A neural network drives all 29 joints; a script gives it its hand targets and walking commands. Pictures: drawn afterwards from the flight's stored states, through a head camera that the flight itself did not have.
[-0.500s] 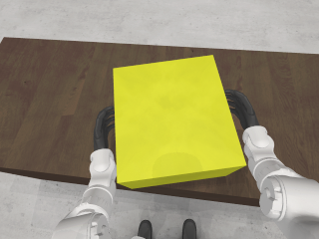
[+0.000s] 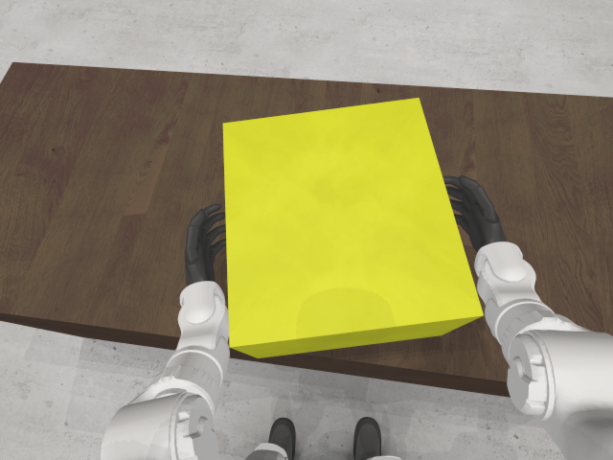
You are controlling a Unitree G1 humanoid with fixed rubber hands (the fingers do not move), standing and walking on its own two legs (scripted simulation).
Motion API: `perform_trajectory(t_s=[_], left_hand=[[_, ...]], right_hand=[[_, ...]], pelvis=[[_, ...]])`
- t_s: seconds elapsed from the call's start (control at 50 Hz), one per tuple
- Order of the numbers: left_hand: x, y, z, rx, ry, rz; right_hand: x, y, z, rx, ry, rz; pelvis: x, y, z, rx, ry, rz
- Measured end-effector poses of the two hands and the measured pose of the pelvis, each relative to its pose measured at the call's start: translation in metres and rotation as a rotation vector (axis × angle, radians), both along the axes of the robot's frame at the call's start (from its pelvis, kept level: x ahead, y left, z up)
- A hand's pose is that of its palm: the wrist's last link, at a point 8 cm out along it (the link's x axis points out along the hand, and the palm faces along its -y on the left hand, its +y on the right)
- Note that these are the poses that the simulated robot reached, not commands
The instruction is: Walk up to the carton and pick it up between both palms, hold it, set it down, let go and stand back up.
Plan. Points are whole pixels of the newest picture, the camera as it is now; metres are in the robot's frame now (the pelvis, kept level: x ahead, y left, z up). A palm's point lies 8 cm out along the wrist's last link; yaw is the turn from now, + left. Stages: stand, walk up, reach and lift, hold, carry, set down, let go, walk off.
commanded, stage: set down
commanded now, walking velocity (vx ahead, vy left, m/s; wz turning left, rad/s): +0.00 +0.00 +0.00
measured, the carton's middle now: (335, 232) +0.43 +0.02 -0.08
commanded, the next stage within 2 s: none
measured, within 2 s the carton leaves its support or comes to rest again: neither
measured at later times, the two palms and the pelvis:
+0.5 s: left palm (207, 281) +0.33 +0.20 -0.06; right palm (534, 230) +0.43 -0.23 -0.04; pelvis -0.02 -0.01 -0.02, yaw -1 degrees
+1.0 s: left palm (186, 343) +0.25 +0.20 -0.06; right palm (558, 300) +0.34 -0.26 -0.05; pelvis -0.07 -0.01 -0.03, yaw +0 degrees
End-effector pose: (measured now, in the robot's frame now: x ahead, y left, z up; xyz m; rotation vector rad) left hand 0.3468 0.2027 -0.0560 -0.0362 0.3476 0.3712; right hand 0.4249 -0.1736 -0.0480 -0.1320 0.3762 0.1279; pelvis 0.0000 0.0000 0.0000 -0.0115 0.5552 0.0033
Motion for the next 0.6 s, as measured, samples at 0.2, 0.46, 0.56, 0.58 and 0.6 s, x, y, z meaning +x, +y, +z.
perform_trajectory(t_s=[0.2,0.46,0.56,0.58,0.6], left_hand=[[0.002,0.001,-0.014,-0.04,0.004,0.038],[-0.009,-0.006,-0.008,-0.034,0.008,0.032],[-0.022,-0.009,-0.003,-0.032,-0.002,0.029],[-0.024,-0.009,-0.002,-0.032,-0.008,0.031],[-0.027,-0.009,-0.001,-0.031,-0.011,0.031]], right_hand=[[0.013,-0.015,-0.009,0.012,-0.02,-0.06],[0.006,-0.056,0.009,-0.028,-0.052,-0.085],[-0.004,-0.064,0.019,-0.025,-0.077,-0.089],[-0.006,-0.065,0.021,-0.023,-0.082,-0.091],[-0.009,-0.065,0.022,-0.021,-0.086,-0.092]], pelvis=[[-0.006,0.002,-0.015,-0.005,0.084,-0.008],[-0.021,-0.009,-0.023,0.002,0.048,-0.016],[-0.031,-0.012,-0.025,0.007,0.021,-0.017],[-0.033,-0.013,-0.026,0.008,0.015,-0.017],[-0.035,-0.013,-0.026,0.009,0.009,-0.018]])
